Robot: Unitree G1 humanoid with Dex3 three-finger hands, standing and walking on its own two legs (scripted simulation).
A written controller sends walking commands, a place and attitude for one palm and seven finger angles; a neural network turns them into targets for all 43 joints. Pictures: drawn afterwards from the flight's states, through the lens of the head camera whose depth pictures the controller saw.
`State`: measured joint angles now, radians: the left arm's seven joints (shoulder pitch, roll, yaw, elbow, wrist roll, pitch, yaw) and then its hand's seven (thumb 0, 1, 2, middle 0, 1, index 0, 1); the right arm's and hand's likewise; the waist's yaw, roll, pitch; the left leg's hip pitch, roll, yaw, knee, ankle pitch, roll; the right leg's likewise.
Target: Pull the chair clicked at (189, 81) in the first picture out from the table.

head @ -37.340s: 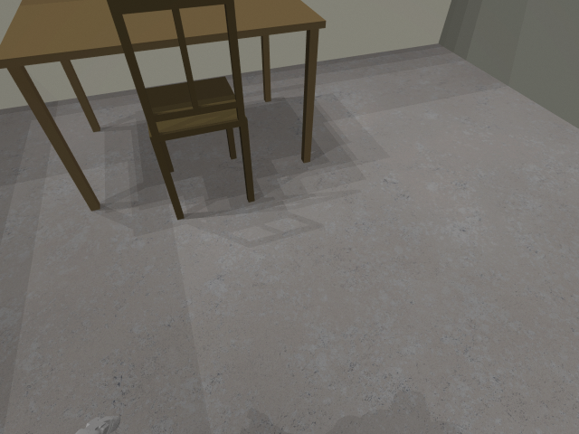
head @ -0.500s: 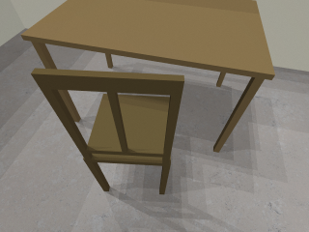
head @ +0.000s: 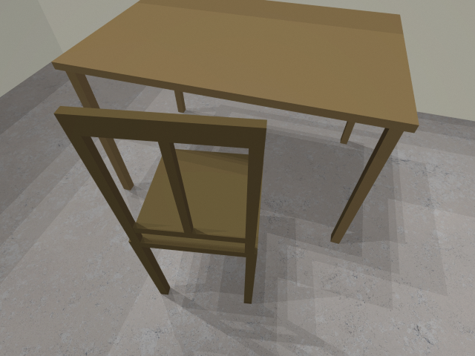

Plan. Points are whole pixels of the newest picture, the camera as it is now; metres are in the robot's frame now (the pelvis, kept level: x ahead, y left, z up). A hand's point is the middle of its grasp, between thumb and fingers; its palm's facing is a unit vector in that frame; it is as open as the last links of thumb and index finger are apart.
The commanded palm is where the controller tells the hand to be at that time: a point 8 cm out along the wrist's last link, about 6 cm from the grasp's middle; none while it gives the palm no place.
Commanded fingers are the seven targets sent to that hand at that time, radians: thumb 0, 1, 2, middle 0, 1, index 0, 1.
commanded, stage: come to a stop and stand still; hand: left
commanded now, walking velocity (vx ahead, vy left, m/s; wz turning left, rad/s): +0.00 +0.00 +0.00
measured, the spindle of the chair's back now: (179, 193) +0.45 +0.18 -0.05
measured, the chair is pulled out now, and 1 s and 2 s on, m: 0.22 0.22 0.22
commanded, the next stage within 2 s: look again from close up in 0.68 s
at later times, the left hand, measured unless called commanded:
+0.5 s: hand out of the picture -0.03 +0.28 -0.18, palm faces +0.00 -0.98 -0.20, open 7.4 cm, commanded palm none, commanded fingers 0.00 0.90 0.90 -0.20 -0.30 -0.20 -0.30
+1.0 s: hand out of the picture -0.06 +0.24 -0.18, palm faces +0.00 -0.99 -0.14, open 7.4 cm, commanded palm none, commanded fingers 0.00 0.90 0.90 -0.20 -0.30 -0.20 -0.30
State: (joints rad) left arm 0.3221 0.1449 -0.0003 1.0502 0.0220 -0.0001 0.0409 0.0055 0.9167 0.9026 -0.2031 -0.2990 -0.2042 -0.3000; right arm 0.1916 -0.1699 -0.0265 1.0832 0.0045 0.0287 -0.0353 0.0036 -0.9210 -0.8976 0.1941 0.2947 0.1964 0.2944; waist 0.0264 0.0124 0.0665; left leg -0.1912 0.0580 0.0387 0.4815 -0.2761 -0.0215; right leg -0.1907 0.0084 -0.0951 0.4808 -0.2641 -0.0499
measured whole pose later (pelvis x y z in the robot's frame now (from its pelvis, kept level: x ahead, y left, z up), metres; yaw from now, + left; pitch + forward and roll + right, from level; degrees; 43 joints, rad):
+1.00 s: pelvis -0.02 +0.09 +0.00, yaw -2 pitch -1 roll +0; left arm 0.39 0.11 -0.01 1.11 0.03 -0.02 0.03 0.00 0.91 0.90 -0.20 -0.30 -0.20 -0.30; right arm 0.27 -0.16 -0.01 1.09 0.00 -0.01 -0.02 0.01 -0.92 -0.90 0.20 0.29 0.20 0.29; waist 0.01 -0.02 0.01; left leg -0.22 -0.07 0.10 0.44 -0.22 0.10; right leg -0.24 -0.06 0.07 0.47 -0.21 0.05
